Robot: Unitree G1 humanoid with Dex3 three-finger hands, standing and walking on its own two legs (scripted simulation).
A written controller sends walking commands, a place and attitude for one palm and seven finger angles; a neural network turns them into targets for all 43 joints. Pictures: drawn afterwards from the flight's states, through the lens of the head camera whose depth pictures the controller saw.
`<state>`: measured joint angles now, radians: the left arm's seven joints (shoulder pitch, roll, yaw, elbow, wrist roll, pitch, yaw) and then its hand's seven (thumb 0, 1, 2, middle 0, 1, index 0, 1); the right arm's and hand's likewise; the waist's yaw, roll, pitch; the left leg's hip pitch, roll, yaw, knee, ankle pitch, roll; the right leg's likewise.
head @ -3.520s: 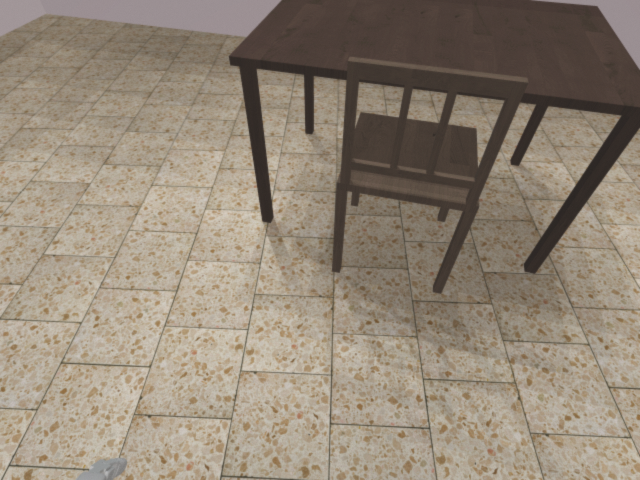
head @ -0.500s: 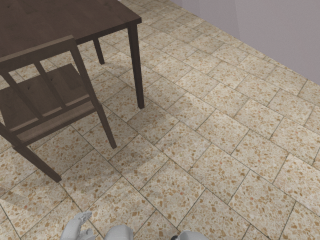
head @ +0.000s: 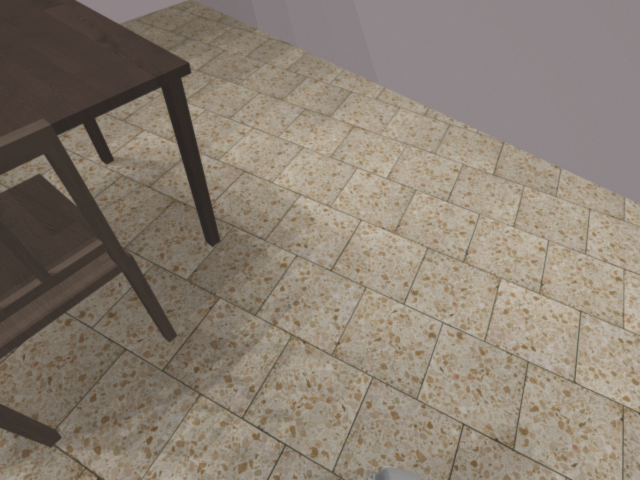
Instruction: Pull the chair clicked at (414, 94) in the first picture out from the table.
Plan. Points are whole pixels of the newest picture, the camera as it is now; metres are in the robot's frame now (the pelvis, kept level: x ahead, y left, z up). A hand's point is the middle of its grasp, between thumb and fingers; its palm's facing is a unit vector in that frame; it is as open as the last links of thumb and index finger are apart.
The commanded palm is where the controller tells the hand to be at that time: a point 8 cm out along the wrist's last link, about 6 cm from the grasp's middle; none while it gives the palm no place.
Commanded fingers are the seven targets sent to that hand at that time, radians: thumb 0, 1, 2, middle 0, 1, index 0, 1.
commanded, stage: walk to a spot facing it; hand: left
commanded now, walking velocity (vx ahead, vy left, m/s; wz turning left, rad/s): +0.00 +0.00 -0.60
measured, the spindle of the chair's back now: out of the picture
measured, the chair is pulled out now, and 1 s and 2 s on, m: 0.00 0.00 0.00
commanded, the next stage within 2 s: turn to face it in 0.82 s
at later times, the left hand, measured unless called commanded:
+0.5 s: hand (215, 451) +0.18 +0.16 -0.17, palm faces -0.25 -0.94 -0.22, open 7.4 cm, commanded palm none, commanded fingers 0.00 0.90 0.90 -0.20 -0.30 -0.20 -0.30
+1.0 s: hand (301, 409) +0.24 +0.04 -0.16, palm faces -0.54 -0.80 -0.25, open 7.4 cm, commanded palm none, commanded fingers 0.00 0.90 0.90 -0.20 -0.30 -0.20 -0.30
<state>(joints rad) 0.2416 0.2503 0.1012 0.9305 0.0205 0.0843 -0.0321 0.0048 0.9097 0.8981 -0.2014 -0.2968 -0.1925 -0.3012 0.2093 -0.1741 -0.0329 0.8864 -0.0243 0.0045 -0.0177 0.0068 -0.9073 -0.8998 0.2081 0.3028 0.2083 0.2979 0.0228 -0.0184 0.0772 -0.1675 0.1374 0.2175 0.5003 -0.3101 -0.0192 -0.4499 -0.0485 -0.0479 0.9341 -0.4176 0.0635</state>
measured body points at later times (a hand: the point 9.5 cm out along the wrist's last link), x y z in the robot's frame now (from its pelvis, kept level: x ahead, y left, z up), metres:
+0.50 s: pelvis +0.02 -0.01 -0.01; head +0.05 +0.00 +0.44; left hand +0.19 +0.21 -0.16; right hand +0.04 -0.28 -0.13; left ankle +0.07 +0.10 -0.74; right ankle +0.01 -0.14 -0.74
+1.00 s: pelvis +0.04 -0.06 -0.01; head +0.06 -0.09 +0.44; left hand +0.27 +0.09 -0.14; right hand -0.10 -0.28 -0.17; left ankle +0.09 +0.08 -0.67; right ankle -0.01 -0.14 -0.74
